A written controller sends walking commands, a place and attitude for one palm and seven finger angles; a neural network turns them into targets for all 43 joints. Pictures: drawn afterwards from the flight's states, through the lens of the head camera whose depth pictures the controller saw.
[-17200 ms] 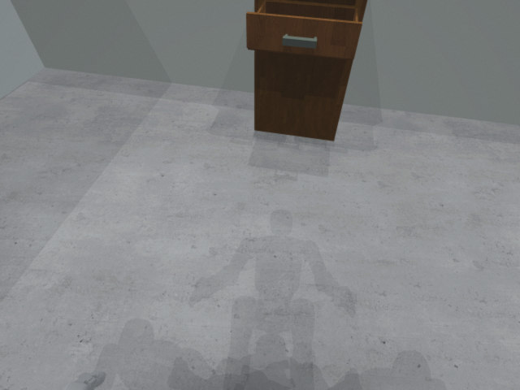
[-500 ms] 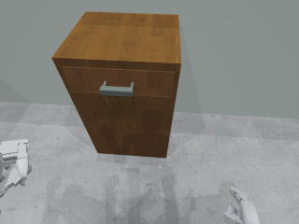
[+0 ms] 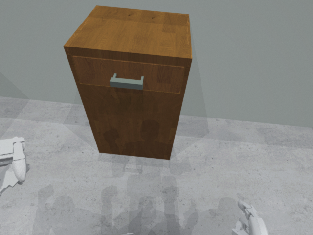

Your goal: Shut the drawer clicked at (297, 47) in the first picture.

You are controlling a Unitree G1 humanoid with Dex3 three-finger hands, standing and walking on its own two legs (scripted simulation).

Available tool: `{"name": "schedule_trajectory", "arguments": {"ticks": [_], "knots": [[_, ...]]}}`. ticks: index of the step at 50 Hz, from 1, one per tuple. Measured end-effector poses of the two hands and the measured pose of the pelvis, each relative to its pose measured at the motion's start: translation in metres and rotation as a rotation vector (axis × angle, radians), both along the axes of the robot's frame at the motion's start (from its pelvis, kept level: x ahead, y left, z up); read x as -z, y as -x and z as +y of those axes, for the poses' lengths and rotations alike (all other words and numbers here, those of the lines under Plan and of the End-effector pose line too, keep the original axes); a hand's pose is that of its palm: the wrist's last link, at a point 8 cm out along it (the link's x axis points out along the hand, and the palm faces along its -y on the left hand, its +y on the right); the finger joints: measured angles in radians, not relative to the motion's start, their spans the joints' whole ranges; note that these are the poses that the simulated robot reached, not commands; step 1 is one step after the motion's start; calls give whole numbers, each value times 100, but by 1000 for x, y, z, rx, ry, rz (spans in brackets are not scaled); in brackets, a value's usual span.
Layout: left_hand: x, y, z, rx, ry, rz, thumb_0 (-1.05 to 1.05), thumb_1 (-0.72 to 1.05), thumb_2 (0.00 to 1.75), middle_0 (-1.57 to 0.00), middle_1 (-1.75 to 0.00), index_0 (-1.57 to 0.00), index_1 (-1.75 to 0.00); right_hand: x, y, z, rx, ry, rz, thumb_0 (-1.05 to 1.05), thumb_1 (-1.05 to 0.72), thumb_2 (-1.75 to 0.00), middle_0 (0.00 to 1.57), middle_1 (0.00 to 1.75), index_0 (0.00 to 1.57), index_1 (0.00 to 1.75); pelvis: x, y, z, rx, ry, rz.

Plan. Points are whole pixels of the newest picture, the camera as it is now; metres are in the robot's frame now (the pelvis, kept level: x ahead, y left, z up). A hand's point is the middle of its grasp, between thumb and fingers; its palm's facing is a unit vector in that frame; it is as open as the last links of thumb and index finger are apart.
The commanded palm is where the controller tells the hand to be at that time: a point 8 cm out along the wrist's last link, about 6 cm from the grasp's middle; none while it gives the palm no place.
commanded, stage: step back with the hand held close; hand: left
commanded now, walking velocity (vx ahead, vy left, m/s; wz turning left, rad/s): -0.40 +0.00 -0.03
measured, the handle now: (127, 80) +0.71 +0.15 -0.04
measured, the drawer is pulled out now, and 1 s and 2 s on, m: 0.00 0.00 0.00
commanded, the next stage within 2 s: stop stepping back and stand still in 0.46 s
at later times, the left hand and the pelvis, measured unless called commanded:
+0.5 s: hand out of the picture +0.11 +0.27 +0.18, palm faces +0.39 -0.81 -0.44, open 3.2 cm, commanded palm +0.04 +0.29 +0.19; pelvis -0.09 +0.01 +0.01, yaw +1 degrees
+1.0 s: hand out of the picture +0.04 +0.26 +0.17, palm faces +0.37 -0.86 -0.35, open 3.3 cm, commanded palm -0.03 +0.29 +0.19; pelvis -0.18 +0.02 +0.00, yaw -4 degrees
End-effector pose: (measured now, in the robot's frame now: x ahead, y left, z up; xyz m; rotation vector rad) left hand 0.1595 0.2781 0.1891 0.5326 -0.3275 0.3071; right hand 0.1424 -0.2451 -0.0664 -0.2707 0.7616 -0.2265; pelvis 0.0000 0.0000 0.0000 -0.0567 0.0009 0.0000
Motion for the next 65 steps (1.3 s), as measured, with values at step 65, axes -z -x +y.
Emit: {"name": "schedule_trajectory", "arguments": {"ticks": [65], "knots": [[1,193,35,-26,65,-39,1,88,90,-141,-160,-141,-160,10,227,21,53,9,14,1,-91,-90,21,30,20,30,2,188,37,36,-29,-25]]}}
